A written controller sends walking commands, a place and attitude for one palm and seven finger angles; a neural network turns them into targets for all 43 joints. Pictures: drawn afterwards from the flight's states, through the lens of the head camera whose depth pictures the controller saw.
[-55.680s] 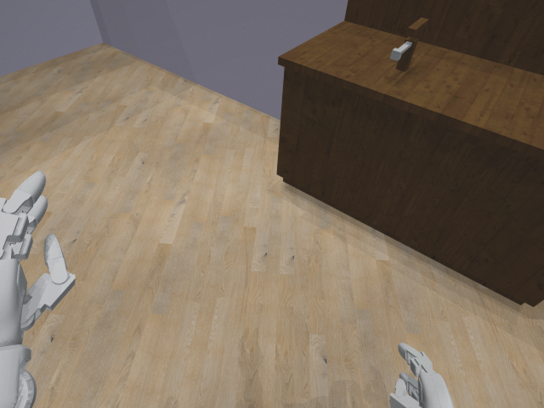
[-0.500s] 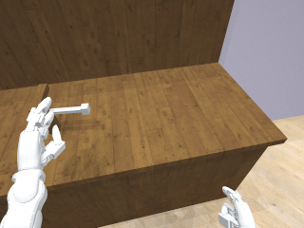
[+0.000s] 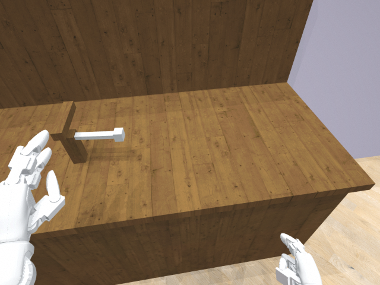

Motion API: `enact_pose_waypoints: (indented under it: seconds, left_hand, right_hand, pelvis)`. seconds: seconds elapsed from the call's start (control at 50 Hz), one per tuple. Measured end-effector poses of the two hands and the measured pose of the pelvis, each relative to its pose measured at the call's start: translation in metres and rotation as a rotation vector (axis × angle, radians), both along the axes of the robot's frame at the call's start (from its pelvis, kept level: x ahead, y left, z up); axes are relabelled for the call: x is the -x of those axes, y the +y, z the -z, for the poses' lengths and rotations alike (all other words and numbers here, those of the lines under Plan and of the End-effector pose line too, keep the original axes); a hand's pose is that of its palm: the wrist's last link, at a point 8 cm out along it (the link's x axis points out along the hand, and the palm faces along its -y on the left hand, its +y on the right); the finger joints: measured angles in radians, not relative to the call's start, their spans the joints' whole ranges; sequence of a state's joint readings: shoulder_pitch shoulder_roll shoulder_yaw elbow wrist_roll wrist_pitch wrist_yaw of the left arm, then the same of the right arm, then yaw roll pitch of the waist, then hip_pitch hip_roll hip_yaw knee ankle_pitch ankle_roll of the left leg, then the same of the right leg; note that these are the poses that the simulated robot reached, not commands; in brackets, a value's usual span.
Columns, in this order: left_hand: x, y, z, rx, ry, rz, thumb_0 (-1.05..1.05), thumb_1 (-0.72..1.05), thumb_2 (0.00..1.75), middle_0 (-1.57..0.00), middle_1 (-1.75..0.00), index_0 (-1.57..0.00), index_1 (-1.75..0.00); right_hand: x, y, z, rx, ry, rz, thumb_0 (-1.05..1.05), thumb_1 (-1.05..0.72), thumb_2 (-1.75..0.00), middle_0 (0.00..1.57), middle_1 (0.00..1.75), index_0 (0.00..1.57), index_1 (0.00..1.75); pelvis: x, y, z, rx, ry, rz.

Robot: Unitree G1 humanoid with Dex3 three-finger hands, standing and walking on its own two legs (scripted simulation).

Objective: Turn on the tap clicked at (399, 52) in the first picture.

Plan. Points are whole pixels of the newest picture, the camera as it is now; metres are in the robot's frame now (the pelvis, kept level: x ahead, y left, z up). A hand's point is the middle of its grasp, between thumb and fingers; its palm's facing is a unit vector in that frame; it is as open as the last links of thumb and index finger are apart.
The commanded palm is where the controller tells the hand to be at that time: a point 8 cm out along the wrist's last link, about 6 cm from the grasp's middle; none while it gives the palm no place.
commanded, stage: draw the hand back beside the body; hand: left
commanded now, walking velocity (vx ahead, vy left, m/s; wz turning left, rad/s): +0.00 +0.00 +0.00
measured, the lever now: (119, 134) +0.47 +0.27 +0.04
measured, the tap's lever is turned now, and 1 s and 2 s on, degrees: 84 84 84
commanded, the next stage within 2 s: step back with the hand held close in 0.16 s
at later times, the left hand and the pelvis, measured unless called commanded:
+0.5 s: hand (65, 193) +0.20 +0.24 +0.16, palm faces +0.36 -0.85 -0.39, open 7.4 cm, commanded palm +0.15 +0.28 +0.17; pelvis -0.02 +0.00 +0.00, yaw -1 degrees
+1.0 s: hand (27, 244) +0.12 +0.26 +0.14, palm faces +0.38 -0.83 -0.40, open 7.4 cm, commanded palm +0.07 +0.30 +0.17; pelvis -0.09 +0.02 -0.02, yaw +0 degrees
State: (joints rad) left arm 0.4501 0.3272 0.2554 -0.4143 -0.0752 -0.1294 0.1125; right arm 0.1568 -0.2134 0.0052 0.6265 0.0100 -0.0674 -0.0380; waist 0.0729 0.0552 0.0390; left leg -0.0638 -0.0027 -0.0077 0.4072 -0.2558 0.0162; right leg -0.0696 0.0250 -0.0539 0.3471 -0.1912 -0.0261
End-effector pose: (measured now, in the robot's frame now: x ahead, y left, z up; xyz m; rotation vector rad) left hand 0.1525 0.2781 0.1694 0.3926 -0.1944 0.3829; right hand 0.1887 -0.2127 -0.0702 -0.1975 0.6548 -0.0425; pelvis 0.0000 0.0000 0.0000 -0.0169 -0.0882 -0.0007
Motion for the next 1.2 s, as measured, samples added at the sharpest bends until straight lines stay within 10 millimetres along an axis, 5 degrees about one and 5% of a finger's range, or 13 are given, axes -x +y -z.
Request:
enact_pose_waypoints:
  seconds: [0.24, 0.42, 0.52, 0.62, 0.84, 1.0, 1.2]
  left_hand:
    - [-0.004, -0.006, 0.004, 0.017, 0.006, 0.002, 0.02, 0.89, 0.90, -0.20, -0.31, -0.21, -0.30]
    - [-0.011, 0.005, -0.017, -0.077, -0.056, 0.006, 0.02, 0.89, 0.89, -0.21, -0.31, -0.21, -0.30]
    - [-0.011, -0.002, 0.003, -0.054, 0.035, 0.054, 0.02, 0.89, 0.90, -0.20, -0.31, -0.20, -0.30]
    - [0.006, -0.007, 0.014, -0.062, 0.098, 0.108, 0.02, 0.89, 0.89, -0.20, -0.31, -0.21, -0.30]
    - [0.052, 0.016, -0.002, -0.134, -0.020, 0.038, 0.02, 0.89, 0.89, -0.21, -0.31, -0.21, -0.30]
    - [0.067, 0.020, 0.011, -0.094, -0.040, 0.038, 0.02, 0.89, 0.89, -0.20, -0.31, -0.21, -0.30]
    - [0.089, 0.026, -0.003, -0.188, -0.096, 0.003, 0.02, 0.89, 0.89, -0.21, -0.31, -0.21, -0.30]
  right_hand:
    - [0.006, -0.002, 0.003, -0.002, 0.006, 0.005, 0.01, -0.90, -0.90, 0.20, 0.30, 0.20, 0.30]
    - [0.014, -0.009, 0.004, 0.010, 0.028, 0.035, 0.01, -0.90, -0.90, 0.20, 0.30, 0.20, 0.30]
    - [0.029, -0.018, 0.005, 0.020, 0.046, 0.086, 0.01, -0.90, -0.90, 0.20, 0.30, 0.20, 0.30]
    - [0.050, -0.022, 0.006, 0.042, 0.071, 0.127, 0.01, -0.91, -0.90, 0.20, 0.30, 0.20, 0.30]
    - [0.092, -0.010, 0.014, 0.056, 0.076, 0.106, 0.01, -0.91, -0.90, 0.20, 0.30, 0.20, 0.30]
    - [0.120, 0.002, 0.020, 0.066, 0.095, 0.087, 0.01, -0.90, -0.90, 0.20, 0.30, 0.20, 0.30]
    - [0.133, 0.005, 0.027, 0.043, 0.096, 0.072, 0.01, -0.90, -0.90, 0.20, 0.30, 0.20, 0.30]
  pelvis:
    - [0.003, -0.003, 0.000, -0.003, 0.002, -0.003]
    - [0.011, -0.004, 0.001, 0.000, 0.045, 0.011]
    - [0.021, 0.002, 0.002, -0.007, 0.077, 0.027]
    - [0.033, 0.006, 0.004, -0.012, 0.088, 0.028]
    - [0.071, 0.015, 0.013, -0.001, 0.090, 0.015]
    - [0.091, 0.021, 0.018, 0.009, 0.094, 0.004]
    - [0.103, 0.015, 0.022, 0.013, 0.115, -0.013]
